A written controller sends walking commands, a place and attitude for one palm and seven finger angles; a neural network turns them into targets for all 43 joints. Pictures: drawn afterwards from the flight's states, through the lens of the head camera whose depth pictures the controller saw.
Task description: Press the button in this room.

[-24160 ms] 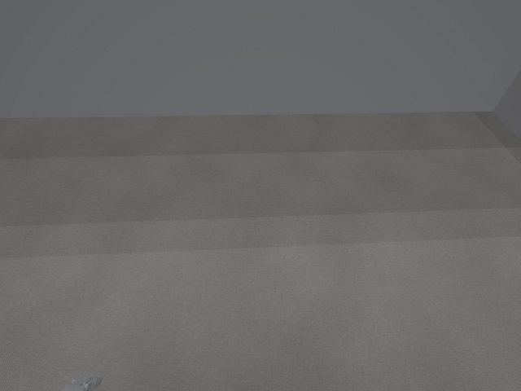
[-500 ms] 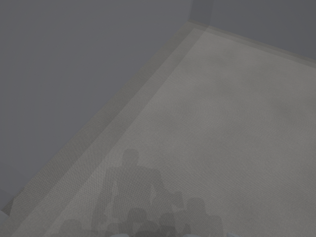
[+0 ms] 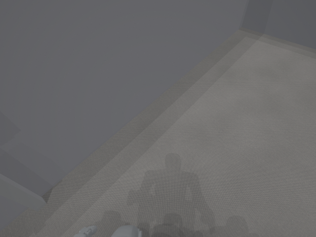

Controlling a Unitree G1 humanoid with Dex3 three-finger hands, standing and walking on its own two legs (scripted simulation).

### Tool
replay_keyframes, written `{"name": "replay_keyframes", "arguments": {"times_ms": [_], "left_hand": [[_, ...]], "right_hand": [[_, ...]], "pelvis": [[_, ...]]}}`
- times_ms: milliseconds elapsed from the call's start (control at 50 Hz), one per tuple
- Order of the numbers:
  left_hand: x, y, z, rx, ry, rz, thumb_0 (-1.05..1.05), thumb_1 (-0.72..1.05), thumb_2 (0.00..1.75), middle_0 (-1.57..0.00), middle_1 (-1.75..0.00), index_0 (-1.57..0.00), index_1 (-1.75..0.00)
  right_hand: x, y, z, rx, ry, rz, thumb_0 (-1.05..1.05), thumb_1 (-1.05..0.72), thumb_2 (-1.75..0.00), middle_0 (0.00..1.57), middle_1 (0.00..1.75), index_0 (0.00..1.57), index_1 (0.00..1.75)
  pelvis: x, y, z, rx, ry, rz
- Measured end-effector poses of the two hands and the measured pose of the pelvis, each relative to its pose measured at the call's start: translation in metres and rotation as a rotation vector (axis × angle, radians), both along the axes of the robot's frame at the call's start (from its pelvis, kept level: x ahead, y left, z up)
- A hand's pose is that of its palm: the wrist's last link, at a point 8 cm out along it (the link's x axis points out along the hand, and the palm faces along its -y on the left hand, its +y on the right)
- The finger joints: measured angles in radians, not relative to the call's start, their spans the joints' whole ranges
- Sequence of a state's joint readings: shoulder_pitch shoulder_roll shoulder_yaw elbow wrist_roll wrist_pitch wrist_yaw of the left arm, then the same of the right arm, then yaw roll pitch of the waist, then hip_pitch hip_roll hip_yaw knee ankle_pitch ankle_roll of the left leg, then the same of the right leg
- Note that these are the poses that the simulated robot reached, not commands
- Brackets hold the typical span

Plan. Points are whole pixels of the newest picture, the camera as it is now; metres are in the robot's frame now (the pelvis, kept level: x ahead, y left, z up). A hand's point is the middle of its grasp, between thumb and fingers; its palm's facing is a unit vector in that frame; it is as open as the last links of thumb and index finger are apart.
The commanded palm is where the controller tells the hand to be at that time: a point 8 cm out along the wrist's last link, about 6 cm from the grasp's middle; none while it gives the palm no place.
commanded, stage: turn to face it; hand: left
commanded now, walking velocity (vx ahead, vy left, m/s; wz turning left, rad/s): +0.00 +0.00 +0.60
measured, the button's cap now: out of the picture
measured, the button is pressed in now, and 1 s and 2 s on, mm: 0 0 0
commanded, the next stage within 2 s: take the last steps up to it in 1.16 s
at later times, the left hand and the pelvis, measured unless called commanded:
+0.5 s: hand out of the picture -0.02 +0.29 -0.18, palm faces +0.35 -0.91 -0.23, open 7.4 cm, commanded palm none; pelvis -0.01 +0.05 +0.00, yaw +18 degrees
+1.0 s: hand out of the picture -0.03 +0.21 -0.14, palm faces +0.54 -0.79 -0.28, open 7.4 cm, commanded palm none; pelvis -0.01 -0.01 +0.00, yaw +35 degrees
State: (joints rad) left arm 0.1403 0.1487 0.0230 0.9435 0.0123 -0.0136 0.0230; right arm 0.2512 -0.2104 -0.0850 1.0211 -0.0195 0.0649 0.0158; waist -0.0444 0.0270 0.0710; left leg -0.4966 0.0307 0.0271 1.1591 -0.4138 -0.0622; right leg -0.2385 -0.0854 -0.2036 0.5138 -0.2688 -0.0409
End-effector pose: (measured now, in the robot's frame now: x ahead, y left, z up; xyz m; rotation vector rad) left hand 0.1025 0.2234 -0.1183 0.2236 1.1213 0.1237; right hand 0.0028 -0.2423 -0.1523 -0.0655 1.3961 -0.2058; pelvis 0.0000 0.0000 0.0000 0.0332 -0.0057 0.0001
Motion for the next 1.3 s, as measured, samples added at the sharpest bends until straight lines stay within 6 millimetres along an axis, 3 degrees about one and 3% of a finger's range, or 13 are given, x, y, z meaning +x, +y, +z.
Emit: {"name": "replay_keyframes", "arguments": {"times_ms": [80,160,280,340,460,580,740,820,940,1060,1120,1220,1300], "left_hand": [[-0.042,0.019,-0.002,0.022,0.06,0.099,0.0,0.92,0.9,-0.2,-0.3,-0.2,-0.3],[-0.086,0.038,-0.009,0.027,0.134,0.182,0.0,0.92,0.9,-0.2,-0.3,-0.2,-0.3],[-0.146,0.072,-0.033,-0.001,0.218,0.305,0.0,0.91,0.9,-0.2,-0.3,-0.2,-0.3],[-0.166,0.088,-0.044,-0.013,0.252,0.353,0.01,0.91,0.9,-0.2,-0.3,-0.2,-0.3],[-0.158,0.103,-0.032,-0.03,0.185,0.406,0.01,0.91,0.9,-0.2,-0.3,-0.2,-0.3],[-0.134,0.104,-0.019,-0.022,0.076,0.425,0.01,0.91,0.9,-0.2,-0.3,-0.2,-0.3],[-0.102,0.086,-0.004,0.017,-0.038,0.444,0.01,0.91,0.9,-0.2,-0.3,-0.2,-0.3],[-0.103,0.067,0.003,0.058,-0.085,0.469,0.0,0.91,0.9,-0.2,-0.3,-0.2,-0.3],[-0.142,0.035,0.011,0.055,-0.03,0.558,0.0,0.91,0.9,-0.2,-0.3,-0.2,-0.3],[-0.192,0.01,0.003,0.017,0.044,0.664,0.01,0.91,0.9,-0.2,-0.3,-0.2,-0.3],[-0.224,0.0,-0.005,-0.011,0.09,0.719,0.01,0.91,0.9,-0.2,-0.3,-0.2,-0.3],[-0.287,-0.01,-0.028,-0.062,0.176,0.822,0.0,0.91,0.9,-0.2,-0.3,-0.2,-0.3],[-0.326,-0.014,-0.038,-0.091,0.256,0.877,0.01,0.91,0.9,-0.2,-0.3,-0.2,-0.3]], "right_hand": [[0.047,-0.011,0.007,-0.035,-0.06,0.099,0.0,-0.91,-0.9,0.2,0.3,0.2,0.3],[0.096,-0.008,0.016,-0.073,-0.125,0.202,0.0,-0.91,-0.9,0.2,0.3,0.2,0.3],[0.163,0.031,0.03,-0.123,-0.245,0.371,0.0,-0.91,-0.9,0.2,0.3,0.2,0.3],[0.182,0.056,0.037,-0.132,-0.306,0.433,0.0,-0.91,-0.9,0.2,0.3,0.2,0.3],[0.177,0.086,0.049,-0.117,-0.29,0.493,0.0,-0.91,-0.9,0.2,0.3,0.2,0.3],[0.161,0.094,0.043,-0.075,-0.242,0.506,0.0,-0.9,-0.9,0.2,0.3,0.21,0.3],[0.136,0.065,0.018,-0.038,-0.139,0.506,0.0,-0.9,-0.9,0.21,0.3,0.21,0.3],[0.135,0.042,-0.001,-0.022,-0.093,0.521,0.0,-0.9,-0.9,0.2,0.3,0.21,0.3],[0.149,0.028,0.003,-0.023,-0.057,0.595,0.01,-0.91,-0.9,0.2,0.3,0.2,0.3],[0.168,0.038,0.01,-0.039,-0.048,0.693,0.01,-0.91,-0.9,0.2,0.3,0.2,0.3],[0.18,0.058,0.013,-0.047,-0.069,0.755,0.01,-0.91,-0.9,0.2,0.3,0.2,0.3],[0.2,0.108,0.019,-0.052,-0.177,0.86,0.01,-0.91,-0.9,0.2,0.3,0.2,0.3],[0.201,0.143,0.03,-0.035,-0.262,0.915,0.0,-0.91,-0.9,0.2,0.3,0.2,0.3]], "pelvis": [[0.0,0.001,0.001,0.001,0.0,0.053],[-0.002,0.008,-0.001,-0.008,0.005,0.105],[-0.006,0.032,-0.013,-0.04,0.013,0.186],[-0.009,0.044,-0.017,-0.04,0.007,0.214],[-0.012,0.053,-0.003,-0.07,0.001,0.287],[-0.012,0.052,0.002,-0.064,0.004,0.349],[-0.011,0.027,-0.003,-0.046,0.009,0.445],[-0.009,0.008,-0.011,-0.035,0.007,0.498],[-0.009,-0.005,-0.002,-0.004,-0.007,0.579],[-0.012,-0.008,0.001,0.007,-0.001,0.654],[-0.018,-0.005,0.0,0.002,0.003,0.683],[-0.034,0.009,-0.01,-0.029,-0.002,0.725],[-0.044,0.014,-0.01,-0.024,-0.017,0.732]]}}
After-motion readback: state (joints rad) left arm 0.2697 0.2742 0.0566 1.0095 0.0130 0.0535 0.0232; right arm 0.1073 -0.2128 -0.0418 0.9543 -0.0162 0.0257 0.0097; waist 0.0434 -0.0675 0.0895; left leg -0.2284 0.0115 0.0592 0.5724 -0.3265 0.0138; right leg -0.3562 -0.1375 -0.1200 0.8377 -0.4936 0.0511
